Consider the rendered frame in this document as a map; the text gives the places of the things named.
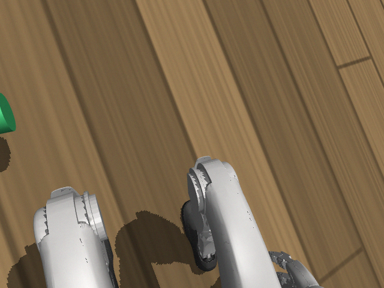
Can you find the can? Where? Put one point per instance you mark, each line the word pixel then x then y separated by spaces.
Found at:
pixel 7 121

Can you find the left robot foot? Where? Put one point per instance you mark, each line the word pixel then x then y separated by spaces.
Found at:
pixel 111 270

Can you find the right robot hand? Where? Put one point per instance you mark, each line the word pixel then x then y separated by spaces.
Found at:
pixel 298 275

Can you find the right robot foot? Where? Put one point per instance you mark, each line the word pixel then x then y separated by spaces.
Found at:
pixel 191 233

